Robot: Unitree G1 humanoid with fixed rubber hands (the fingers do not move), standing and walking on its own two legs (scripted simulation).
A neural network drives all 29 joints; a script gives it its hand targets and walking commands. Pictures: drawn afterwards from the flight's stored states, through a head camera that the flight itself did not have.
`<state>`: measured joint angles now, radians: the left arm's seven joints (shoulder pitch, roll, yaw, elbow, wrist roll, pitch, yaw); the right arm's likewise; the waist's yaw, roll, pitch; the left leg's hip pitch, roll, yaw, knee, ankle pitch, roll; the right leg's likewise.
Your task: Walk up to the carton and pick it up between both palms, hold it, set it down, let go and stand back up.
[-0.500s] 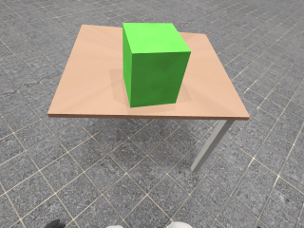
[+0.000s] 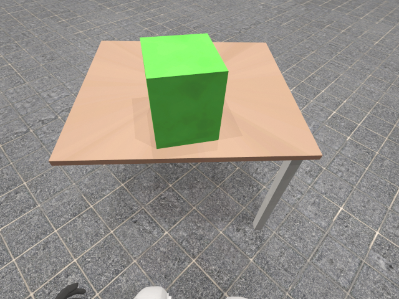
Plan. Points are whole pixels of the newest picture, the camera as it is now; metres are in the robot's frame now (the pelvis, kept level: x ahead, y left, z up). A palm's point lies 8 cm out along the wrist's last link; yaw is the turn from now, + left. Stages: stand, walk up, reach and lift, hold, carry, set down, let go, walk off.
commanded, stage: walk up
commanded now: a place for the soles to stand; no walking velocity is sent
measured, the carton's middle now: (181, 92) +0.67 +0.06 +0.03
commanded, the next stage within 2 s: none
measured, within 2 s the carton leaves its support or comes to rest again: neither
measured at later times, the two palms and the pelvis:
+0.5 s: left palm out of the picture +0.10 +0.29 -0.11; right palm out of the picture +0.11 -0.29 -0.07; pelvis +0.03 +0.00 -0.01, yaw +3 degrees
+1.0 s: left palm out of the picture +0.14 +0.29 -0.10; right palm out of the picture +0.14 -0.29 -0.07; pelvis +0.04 +0.01 -0.01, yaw +3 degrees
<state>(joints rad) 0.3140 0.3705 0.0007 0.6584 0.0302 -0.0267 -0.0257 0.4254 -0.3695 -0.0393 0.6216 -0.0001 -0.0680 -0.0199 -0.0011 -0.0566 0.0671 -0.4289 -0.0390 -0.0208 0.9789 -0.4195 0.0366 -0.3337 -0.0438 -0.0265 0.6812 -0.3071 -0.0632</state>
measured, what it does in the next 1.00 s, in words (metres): steps on the spot: left foot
